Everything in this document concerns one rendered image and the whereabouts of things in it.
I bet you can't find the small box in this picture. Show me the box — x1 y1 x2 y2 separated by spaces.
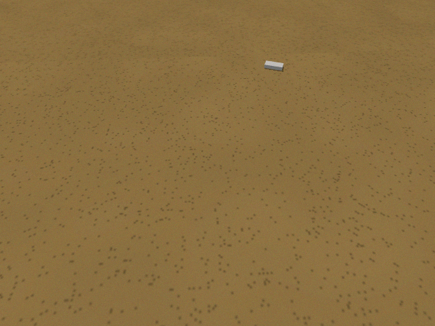
264 60 283 71

